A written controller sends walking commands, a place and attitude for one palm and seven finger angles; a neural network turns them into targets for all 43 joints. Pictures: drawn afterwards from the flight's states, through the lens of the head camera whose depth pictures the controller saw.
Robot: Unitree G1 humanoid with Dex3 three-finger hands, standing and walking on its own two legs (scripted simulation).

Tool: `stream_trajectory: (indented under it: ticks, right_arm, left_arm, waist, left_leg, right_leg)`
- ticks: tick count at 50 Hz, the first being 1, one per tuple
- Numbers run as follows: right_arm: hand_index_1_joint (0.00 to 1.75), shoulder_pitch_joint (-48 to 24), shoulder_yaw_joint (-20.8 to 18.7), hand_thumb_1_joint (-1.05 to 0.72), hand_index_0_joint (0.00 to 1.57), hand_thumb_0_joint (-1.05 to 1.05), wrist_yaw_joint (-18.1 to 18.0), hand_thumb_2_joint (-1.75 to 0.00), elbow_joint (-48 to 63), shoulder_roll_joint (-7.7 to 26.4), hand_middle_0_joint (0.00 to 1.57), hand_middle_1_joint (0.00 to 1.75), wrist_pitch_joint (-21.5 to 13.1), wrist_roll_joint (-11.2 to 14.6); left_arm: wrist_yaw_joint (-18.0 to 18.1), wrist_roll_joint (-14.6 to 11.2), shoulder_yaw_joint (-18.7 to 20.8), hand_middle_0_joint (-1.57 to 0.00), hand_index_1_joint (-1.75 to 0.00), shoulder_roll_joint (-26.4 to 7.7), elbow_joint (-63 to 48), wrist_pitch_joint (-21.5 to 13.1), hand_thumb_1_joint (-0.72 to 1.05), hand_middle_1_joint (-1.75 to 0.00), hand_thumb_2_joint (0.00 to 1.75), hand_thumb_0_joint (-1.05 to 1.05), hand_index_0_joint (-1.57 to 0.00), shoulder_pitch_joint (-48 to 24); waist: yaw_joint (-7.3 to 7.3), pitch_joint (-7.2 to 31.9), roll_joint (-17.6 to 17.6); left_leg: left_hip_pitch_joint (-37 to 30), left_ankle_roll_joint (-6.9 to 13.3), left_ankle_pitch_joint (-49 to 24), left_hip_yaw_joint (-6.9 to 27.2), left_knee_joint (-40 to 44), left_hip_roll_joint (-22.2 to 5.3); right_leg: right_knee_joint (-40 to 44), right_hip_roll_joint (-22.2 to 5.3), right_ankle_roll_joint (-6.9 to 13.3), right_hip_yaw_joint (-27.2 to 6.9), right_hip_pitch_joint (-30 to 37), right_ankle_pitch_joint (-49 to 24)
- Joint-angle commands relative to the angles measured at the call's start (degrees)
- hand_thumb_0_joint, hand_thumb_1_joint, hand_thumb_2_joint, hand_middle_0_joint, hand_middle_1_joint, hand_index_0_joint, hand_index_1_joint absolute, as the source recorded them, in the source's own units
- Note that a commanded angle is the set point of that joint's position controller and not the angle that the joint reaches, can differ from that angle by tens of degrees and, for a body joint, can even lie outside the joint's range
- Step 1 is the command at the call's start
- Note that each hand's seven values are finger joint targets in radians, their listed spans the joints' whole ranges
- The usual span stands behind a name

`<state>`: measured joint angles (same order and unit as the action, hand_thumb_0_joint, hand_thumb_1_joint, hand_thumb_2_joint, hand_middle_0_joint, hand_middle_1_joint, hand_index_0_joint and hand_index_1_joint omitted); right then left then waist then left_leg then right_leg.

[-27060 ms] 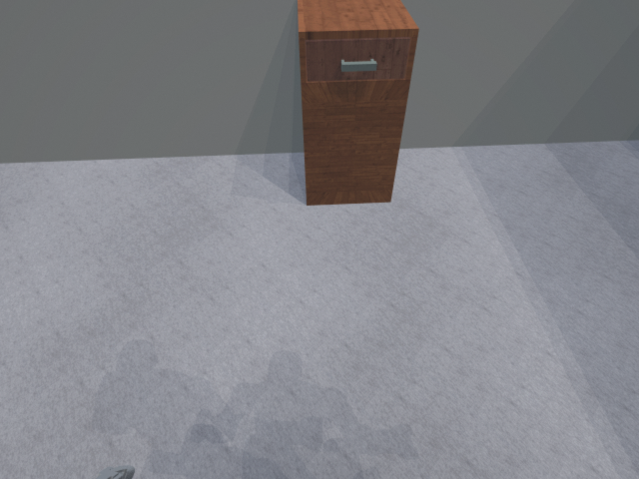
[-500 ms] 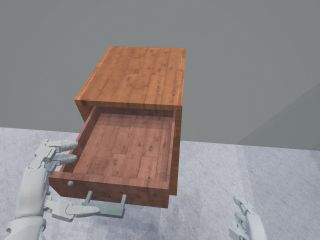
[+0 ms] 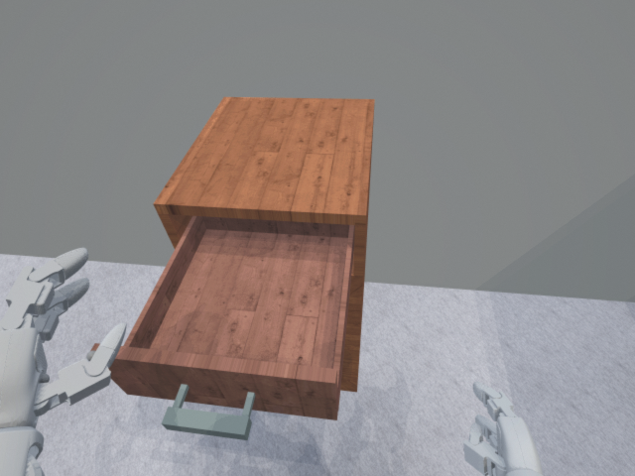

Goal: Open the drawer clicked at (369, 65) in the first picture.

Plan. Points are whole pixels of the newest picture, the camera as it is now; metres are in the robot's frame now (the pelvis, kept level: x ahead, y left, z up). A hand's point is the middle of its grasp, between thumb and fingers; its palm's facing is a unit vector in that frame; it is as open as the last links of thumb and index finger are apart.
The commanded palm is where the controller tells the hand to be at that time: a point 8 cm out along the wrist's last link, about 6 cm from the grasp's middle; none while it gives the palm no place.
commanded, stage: draw the hand back to the body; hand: left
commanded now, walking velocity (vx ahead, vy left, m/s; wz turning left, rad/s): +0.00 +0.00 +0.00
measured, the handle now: (211, 408) +0.23 +0.20 -0.09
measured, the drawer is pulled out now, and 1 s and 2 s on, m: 0.30 0.30 0.30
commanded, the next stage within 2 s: step back with the hand held close in 0.28 s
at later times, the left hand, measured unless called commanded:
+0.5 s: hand (82, 353) +0.18 +0.24 +0.16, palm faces +0.38 -0.81 -0.45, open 7.5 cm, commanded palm +0.12 +0.28 +0.17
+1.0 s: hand (39, 411) +0.13 +0.26 +0.15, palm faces +0.31 -0.81 -0.49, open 7.4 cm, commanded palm +0.06 +0.30 +0.17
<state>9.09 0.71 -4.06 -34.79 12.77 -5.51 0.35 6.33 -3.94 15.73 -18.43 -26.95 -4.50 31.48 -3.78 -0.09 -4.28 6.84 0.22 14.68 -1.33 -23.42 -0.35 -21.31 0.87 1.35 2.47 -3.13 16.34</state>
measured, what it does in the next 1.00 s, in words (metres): shifts its weight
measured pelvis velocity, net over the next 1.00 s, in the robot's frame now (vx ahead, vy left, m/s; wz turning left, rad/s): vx -0.07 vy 0.02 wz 0.00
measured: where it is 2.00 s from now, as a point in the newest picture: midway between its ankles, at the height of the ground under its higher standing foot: outside the picture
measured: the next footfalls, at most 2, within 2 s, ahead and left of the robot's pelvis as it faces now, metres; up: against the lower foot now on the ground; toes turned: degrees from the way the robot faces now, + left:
right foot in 1.50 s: -0.24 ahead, -0.14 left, +0.00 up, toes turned -4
left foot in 1.74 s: -0.13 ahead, +0.10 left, +0.00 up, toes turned -1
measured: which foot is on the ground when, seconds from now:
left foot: down 0.00-1.00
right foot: down 0.00-1.00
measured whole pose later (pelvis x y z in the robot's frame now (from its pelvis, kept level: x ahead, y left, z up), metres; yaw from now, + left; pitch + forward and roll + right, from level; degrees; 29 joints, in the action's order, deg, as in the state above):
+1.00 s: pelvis -0.07 +0.02 -0.01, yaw +0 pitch +3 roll -1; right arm 8.1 0.0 -3.6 -30.2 11.1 -2.1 0.9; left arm 7.9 -3.5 21.8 -23.3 -36.6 -10.0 37.8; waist -0.5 -2.6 0.0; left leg 22.3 2.2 12.3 -1.9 -31.6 0.6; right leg -30.9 -0.5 -0.3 2.3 -19.2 14.6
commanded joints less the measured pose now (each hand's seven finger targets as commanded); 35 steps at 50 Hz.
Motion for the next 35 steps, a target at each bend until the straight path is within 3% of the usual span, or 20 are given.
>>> stream_trajectory:
  ticks: [1, 3, 4, 10, 11, 17, 19, 20, 21, 22, 24, 27, 28, 32, 35]
  right_arm:
    - [0.3, -7.2, -1.9, -0.9, 0.2, 0.0, -0.5, -0.9, 9.6, 4.9, 0.2, 0.3, -3.0, 0.2]
    - [0.3, -7.4, -1.9, -0.9, 0.2, 0.0, -0.4, -0.9, 9.1, 5.1, 0.2, 0.3, -3.0, 0.1]
    - [0.3, -7.3, -1.8, -0.9, 0.2, 0.0, -0.4, -0.9, 9.6, 5.0, 0.2, 0.3, -3.1, 0.2]
    - [0.3, -7.7, -1.9, -0.9, 0.2, 0.0, -0.5, -0.9, 9.2, 4.9, 0.2, 0.3, -2.9, 0.1]
    - [0.3, -7.5, -1.8, -0.9, 0.2, 0.0, -0.5, -0.9, 9.6, 5.0, 0.2, 0.3, -3.0, 0.2]
    - [0.3, -7.7, -1.8, -0.9, 0.2, 0.0, -0.5, -0.9, 9.3, 4.9, 0.2, 0.3, -3.2, 0.2]
    - [0.3, -7.5, -2.0, -0.9, 0.2, 0.0, -0.5, -0.9, 9.3, 4.9, 0.2, 0.3, -3.2, 0.2]
    - [0.3, -5.6, -1.6, -0.9, 0.2, 0.0, -0.2, -0.9, 11.5, 6.0, 0.2, 0.3, -1.8, 0.5]
    - [0.3, -5.8, -1.8, -0.9, 0.2, 0.0, -0.1, -0.9, 9.8, 5.0, 0.2, 0.3, -0.8, 0.2]
    - [0.3, -6.2, -2.2, -0.9, 0.2, 0.0, 0.0, -0.9, 10.9, 5.6, 0.2, 0.3, -0.4, 0.1]
    - [0.3, -6.5, -2.6, -0.9, 0.2, 0.0, 0.1, -0.9, 11.1, 5.9, 0.2, 0.3, 0.5, 0.1]
    - [0.3, -6.9, -3.2, -0.9, 0.2, 0.0, 0.3, -0.9, 12.0, 6.2, 0.2, 0.3, 1.5, 0.3]
    - [0.3, -6.6, -3.3, -0.9, 0.2, 0.0, 0.2, -0.9, 12.4, 6.3, 0.2, 0.3, 1.8, 0.5]
    - [0.3, -6.8, -4.1, -0.9, 0.2, 0.0, -0.2, -0.9, 13.2, 6.4, 0.2, 0.3, 2.8, 0.6]
    - [0.3, -6.4, -4.4, -0.9, 0.2, 0.0, -0.4, -0.9, 13.8, 6.0, 0.2, 0.3, 3.1, 0.8]
  left_arm:
    - [0.7, 0.0, 6.2, -0.21, -0.37, -8.7, -11.6, -3.4, 0.8, -0.37, 0.86, 0.0, -0.21, -3.1]
    - [0.8, 0.1, 6.1, -0.2, -0.32, -8.6, -10.6, -3.4, 0.87, -0.32, 0.88, 0.0, -0.2, -3.5]
    - [0.8, 0.0, 6.1, -0.2, -0.3, -8.9, -11.8, -3.3, 0.9, -0.3, 0.9, 0.0, -0.2, -3.8]
    - [1.0, 0.0, 7.1, -0.2, -0.3, -9.5, -10.9, -3.3, 0.9, -0.3, 0.9, 0.0, -0.2, -3.0]
    - [1.0, 0.0, 7.1, -0.2, -0.3, -9.9, -12.3, -3.4, 0.9, -0.3, 0.9, 0.0, -0.2, -3.6]
    - [1.0, 0.1, 6.8, -0.2, -0.3, -10.0, -12.6, -3.5, 0.9, -0.3, 0.9, 0.0, -0.2, -4.5]
    - [1.1, 0.0, 6.9, -0.2, -0.3, -9.7, -11.6, -3.6, 0.9, -0.3, 0.9, 0.0, -0.2, -3.0]
    - [1.4, 0.2, 15.0, -0.2, -0.3, -17.7, -17.7, -6.2, 0.9, -0.3, 0.9, 0.0, -0.2, -11.0]
    - [0.7, 0.7, 12.2, -0.2, -0.3, -13.4, -11.0, -6.6, 0.9, -0.3, 0.9, 0.0, -0.2, -5.6]
    - [0.3, 0.9, 11.9, -0.2, -0.3, -13.3, -12.7, -7.4, 0.9, -0.3, 0.9, 0.0, -0.2, -5.1]
    - [-0.1, 1.1, 9.5, -0.2, -0.3, -10.1, -10.4, -7.6, 0.9, -0.3, 0.9, 0.0, -0.2, 0.9]
    - [0.1, 1.0, 9.7, -0.2, -0.3, -10.6, -13.3, -8.0, 0.9, -0.3, 0.9, 0.0, -0.2, 4.2]
    - [0.3, 1.1, 10.3, -0.2, -0.3, -11.2, -14.1, -8.0, 0.9, -0.3, 0.9, 0.0, -0.2, 5.3]
    - [1.2, 1.1, 13.5, -0.2, -0.3, -14.6, -18.6, -8.3, 0.9, -0.3, 0.9, 0.0, -0.2, 7.0]
    - [1.7, 0.6, 13.7, -0.2, -0.3, -14.0, -19.2, -8.3, 0.9, -0.3, 0.9, 0.0, -0.2, 9.0]
  waist:
    - [0.54, 3.9, 3.0]
    - [0.65, 2.4, 1.2]
    - [0.52, 3.8, 1.5]
    - [0.3, 3.3, 2.4]
    - [0.28, 4.7, 2.6]
    - [0.38, 3.4, 0.6]
    - [0.3, 4.0, 1.8]
    - [2.44, -3.3, 3.7]
    - [2.91, -3.1, 7.3]
    - [2.76, -1.9, 6.7]
    - [2.97, 2.5, 5.4]
    - [2.97, 6.9, 2.8]
    - [2.97, 8.5, 3.7]
    - [3.09, 11.5, 2.7]
    - [3.25, 11.8, 2.3]
  left_leg:
    - [-5.3, 1.2, -18.8, 0.3, 1.0, -1.7]
    - [-5.2, 1.1, -17.6, 0.2, 1.2, -1.5]
    - [-5.4, 1.1, -18.1, 0.5, 1.4, -1.6]
    - [-5.0, 1.1, -17.2, 0.4, 1.4, -1.4]
    - [-5.5, 1.2, -17.9, 0.6, 1.3, -1.5]
    - [-5.2, 0.8, -16.4, 0.8, 1.8, -1.4]
    - [-5.4, 1.0, -16.3, 0.6, 1.7, -1.6]
    - [0.5, 1.9, -12.2, 2.1, -0.2, -2.2]
    - [1.2, 2.0, -10.3, 2.7, -1.2, -2.1]
    - [0.9, 2.0, -10.5, 2.3, -1.6, -1.7]
    - [0.5, 2.1, -12.8, 1.8, -2.1, -2.0]
    - [0.5, 2.1, -17.9, 1.6, -2.3, -2.8]
    - [0.7, 2.0, -19.6, 2.1, -2.2, -3.3]
    - [1.2, 2.0, -25.1, 2.6, -2.8, -4.4]
    - [2.7, 2.0, -27.2, 3.5, -3.0, -5.3]
  right_leg:
    - [2.9, -2.1, -0.8, 0.2, -3.3, -19.7]
    - [3.9, -1.8, -0.6, 0.2, -4.3, -18.3]
    - [3.2, -2.1, -0.6, 0.1, -3.3, -18.5]
    - [3.7, -1.8, -0.6, 0.2, -3.5, -18.1]
    - [3.2, -2.0, -0.6, -0.1, -2.9, -18.6]
    - [4.1, -1.8, -0.4, -0.1, -3.6, -16.2]
    - [3.8, -1.9, -0.6, -0.3, -3.4, -16.6]
    - [6.6, -4.3, -0.7, -5.3, -9.7, -19.9]
    - [6.8, -5.1, -0.9, -4.8, -10.1, -19.5]
    - [6.6, -5.4, -0.8, -5.5, -10.4, -21.4]
    - [4.5, -6.0, -1.1, -5.1, -8.2, -23.3]
    - [2.0, -6.3, -1.2, -4.6, -6.4, -25.8]
    - [0.9, -6.0, -1.2, -4.2, -5.3, -25.6]
    - [-2.2, -5.5, -1.2, -3.3, -4.9, -26.7]
    - [-4.3, -5.1, -1.3, -2.6, -5.0, -25.3]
